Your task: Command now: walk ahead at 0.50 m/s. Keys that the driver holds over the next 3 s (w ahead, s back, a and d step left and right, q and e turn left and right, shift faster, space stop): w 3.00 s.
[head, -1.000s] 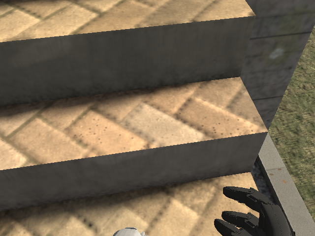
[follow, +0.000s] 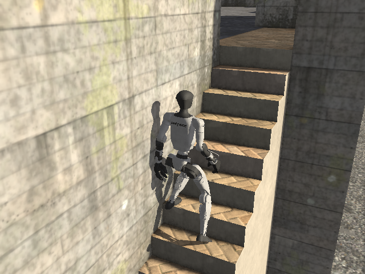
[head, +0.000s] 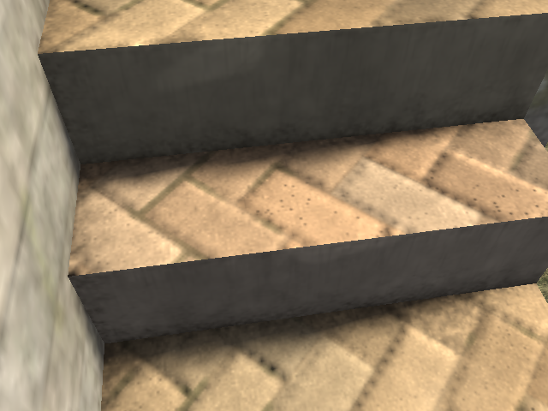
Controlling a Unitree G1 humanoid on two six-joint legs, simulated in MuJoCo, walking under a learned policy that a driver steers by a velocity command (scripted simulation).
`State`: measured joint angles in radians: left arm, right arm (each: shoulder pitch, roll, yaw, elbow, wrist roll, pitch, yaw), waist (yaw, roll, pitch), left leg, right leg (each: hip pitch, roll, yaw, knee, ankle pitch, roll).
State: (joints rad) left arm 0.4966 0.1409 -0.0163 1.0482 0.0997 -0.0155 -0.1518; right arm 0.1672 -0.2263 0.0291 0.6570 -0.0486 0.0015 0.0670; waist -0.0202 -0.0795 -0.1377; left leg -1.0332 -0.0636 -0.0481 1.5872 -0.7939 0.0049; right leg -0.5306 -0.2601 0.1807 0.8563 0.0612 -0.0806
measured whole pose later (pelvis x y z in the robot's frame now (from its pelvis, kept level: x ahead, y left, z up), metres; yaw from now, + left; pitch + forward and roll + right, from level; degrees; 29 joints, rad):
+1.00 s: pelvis +0.25 -0.02 +0.23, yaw +0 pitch +9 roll +6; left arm 0.52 0.17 0.00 1.14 0.06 -0.07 -0.16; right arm -0.05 -0.18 0.07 0.52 0.00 0.05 0.14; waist -0.03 -0.07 -0.11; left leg -1.02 -0.11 0.05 1.41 -0.56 0.11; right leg -0.16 -0.25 0.04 0.33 -0.01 -0.07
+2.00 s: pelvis +0.75 +0.01 +0.74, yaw +0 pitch +6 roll +1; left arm 0.38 0.25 0.07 0.99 0.04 -0.08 -0.07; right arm 0.01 -0.14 0.05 0.68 0.00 0.00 -0.02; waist -0.03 -0.06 -0.05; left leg -0.75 -0.14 -0.07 1.14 -0.54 0.06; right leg -0.40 0.00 0.07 1.05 0.18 -0.14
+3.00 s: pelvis +1.25 +0.03 +1.22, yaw -2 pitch +8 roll +3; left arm 0.21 0.27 0.02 0.93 0.05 -0.02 -0.06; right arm 0.48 -0.18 0.02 1.07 -0.05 -0.06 0.07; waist -0.07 -0.05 -0.13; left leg -0.55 -0.01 0.00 0.80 -0.41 0.04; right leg -1.08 -0.01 0.11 1.91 -0.28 -0.22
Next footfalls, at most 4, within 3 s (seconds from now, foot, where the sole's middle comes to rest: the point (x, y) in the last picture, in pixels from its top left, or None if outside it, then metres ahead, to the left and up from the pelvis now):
0.36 right None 0.14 -0.22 -0.59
0.98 left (218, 408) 0.37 0.11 -0.37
1.52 right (368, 192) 0.64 -0.14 -0.16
1.94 left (211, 5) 0.84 0.11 0.06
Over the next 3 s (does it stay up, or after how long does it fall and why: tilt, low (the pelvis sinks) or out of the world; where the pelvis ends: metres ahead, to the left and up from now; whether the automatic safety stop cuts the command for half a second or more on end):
stays up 1.25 0.03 1.22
